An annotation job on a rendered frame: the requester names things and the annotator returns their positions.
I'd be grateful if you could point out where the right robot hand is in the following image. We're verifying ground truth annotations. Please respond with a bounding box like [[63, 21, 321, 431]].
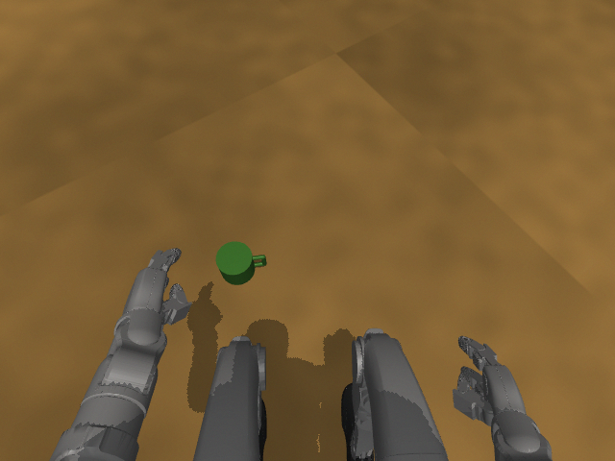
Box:
[[453, 336, 527, 426]]

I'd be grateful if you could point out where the left robot hand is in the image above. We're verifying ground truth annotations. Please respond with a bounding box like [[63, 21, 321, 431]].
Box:
[[122, 248, 192, 326]]

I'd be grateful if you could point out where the mug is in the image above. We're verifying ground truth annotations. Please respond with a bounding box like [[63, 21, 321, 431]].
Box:
[[215, 241, 266, 285]]

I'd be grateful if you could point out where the right robot arm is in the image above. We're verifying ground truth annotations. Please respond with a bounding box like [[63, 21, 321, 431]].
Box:
[[491, 411, 553, 461]]

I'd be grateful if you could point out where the right robot foot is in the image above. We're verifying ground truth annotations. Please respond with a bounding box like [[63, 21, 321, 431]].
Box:
[[341, 383, 374, 461]]

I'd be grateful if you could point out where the left robot arm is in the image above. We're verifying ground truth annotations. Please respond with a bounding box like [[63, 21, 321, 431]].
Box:
[[49, 309, 167, 461]]

